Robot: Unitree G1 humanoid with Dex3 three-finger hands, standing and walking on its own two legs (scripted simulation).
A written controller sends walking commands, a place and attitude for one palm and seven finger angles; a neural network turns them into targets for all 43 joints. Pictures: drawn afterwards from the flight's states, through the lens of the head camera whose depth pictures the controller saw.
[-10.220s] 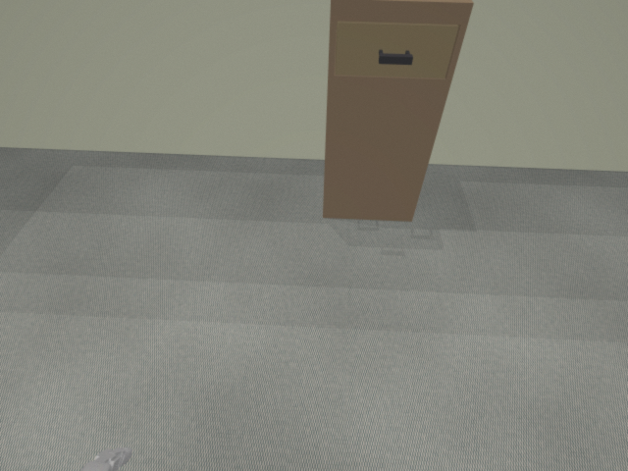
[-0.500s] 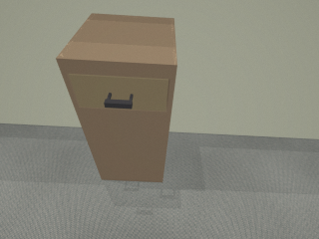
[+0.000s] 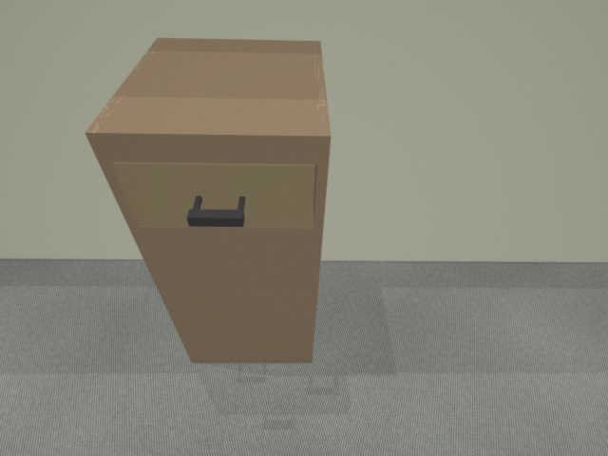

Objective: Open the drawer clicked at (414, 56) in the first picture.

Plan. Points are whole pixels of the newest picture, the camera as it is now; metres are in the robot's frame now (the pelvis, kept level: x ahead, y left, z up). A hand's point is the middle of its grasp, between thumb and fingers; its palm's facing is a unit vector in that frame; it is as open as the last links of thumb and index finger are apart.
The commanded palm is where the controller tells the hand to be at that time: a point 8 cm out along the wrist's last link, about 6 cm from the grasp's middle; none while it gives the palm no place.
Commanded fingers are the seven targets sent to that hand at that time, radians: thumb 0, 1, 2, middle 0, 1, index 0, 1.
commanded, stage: come to a stop and stand still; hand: left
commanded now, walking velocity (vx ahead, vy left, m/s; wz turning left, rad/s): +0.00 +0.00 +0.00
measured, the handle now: (218, 209) +0.54 +0.20 -0.01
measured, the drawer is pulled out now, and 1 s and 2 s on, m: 0.00 0.00 0.00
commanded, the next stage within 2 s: look again from close up in 1.12 s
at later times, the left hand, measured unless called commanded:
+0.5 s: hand out of the picture +0.05 +0.18 -0.18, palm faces +0.09 -0.96 -0.26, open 7.4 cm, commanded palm none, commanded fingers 0.00 0.90 0.90 -0.20 -0.30 -0.20 -0.30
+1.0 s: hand out of the picture +0.01 +0.11 -0.17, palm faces +0.09 -0.98 -0.18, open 7.3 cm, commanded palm none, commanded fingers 0.00 0.90 0.90 -0.20 -0.30 -0.20 -0.30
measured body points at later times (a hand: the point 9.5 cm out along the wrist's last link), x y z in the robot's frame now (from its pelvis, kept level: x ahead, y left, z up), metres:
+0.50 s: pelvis +0.05 -0.02 +0.00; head +0.08 -0.02 +0.44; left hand +0.05 +0.23 -0.16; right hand +0.03 -0.23 -0.17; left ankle -0.02 +0.04 -0.73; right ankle +0.07 -0.16 -0.73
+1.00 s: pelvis +0.02 -0.06 +0.01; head +0.02 -0.05 +0.46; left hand +0.01 +0.16 -0.15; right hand +0.03 -0.27 -0.15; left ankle -0.02 +0.03 -0.73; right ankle +0.07 -0.16 -0.73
